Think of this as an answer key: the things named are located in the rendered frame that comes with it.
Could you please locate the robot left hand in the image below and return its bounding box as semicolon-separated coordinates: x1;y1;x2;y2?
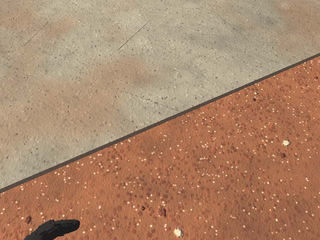
23;219;80;240

